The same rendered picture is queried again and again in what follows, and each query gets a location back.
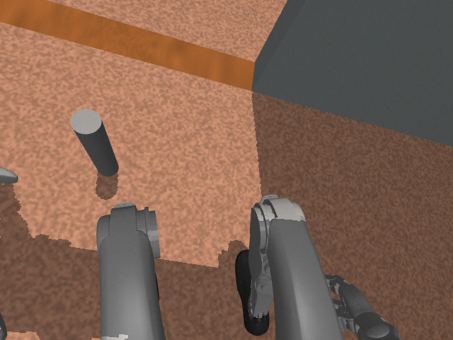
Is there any right robot hand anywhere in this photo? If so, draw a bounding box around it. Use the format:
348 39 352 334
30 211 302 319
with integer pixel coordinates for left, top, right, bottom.
324 274 374 333

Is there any right robot arm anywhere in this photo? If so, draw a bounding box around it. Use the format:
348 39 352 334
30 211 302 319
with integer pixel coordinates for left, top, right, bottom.
353 312 401 340

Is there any can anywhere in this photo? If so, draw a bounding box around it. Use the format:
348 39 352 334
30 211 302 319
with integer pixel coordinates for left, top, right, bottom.
70 109 119 176

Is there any left robot hand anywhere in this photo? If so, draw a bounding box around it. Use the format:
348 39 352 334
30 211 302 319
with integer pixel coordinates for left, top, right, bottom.
0 167 18 183

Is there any right robot foot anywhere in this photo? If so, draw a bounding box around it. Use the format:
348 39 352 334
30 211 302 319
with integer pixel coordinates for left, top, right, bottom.
235 249 270 336

